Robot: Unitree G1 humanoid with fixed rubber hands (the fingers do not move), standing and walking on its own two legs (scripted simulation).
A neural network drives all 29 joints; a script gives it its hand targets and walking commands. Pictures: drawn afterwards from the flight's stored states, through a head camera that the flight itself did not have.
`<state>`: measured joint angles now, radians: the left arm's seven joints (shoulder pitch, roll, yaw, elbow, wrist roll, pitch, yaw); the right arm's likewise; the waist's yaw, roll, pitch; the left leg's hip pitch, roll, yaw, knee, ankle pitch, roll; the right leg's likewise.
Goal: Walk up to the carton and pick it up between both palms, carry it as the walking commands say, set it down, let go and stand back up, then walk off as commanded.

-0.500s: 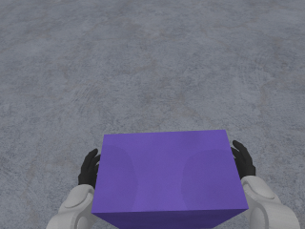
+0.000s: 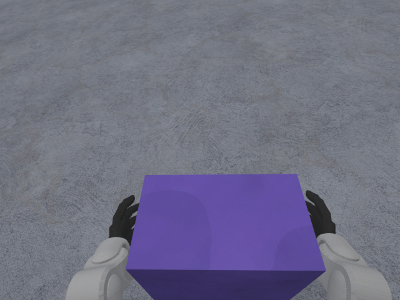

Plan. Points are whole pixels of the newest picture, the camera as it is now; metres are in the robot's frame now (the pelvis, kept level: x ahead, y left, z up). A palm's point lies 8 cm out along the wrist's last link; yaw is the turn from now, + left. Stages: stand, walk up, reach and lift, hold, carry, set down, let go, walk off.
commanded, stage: carry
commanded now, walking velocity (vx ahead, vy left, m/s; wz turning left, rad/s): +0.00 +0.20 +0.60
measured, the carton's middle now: (219, 249) +0.23 -0.02 +0.03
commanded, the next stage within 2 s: none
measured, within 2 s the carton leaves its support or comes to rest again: neither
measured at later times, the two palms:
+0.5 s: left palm out of the picture +0.10 +0.43 +0.04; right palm (141, 256) +0.22 +0.13 +0.04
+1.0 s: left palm out of the picture -0.09 +0.63 +0.06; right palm out of the picture +0.11 +0.37 +0.06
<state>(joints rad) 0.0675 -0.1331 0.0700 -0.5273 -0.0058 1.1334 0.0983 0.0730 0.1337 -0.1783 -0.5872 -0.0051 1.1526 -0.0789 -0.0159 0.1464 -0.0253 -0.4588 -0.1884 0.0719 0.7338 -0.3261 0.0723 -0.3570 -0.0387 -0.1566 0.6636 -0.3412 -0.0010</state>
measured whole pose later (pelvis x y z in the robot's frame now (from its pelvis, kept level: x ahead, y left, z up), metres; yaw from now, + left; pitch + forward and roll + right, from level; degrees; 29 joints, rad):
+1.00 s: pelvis -0.18 +0.37 -0.01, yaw +33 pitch +2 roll +1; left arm 0.06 -0.13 0.11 -0.52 0.02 1.15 0.10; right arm 0.00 0.13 -0.16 -0.47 0.00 1.14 -0.08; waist 0.03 -0.02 -0.01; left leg -0.46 -0.13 0.09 0.73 -0.31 0.15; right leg -0.47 -0.07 -0.13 0.96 -0.56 0.10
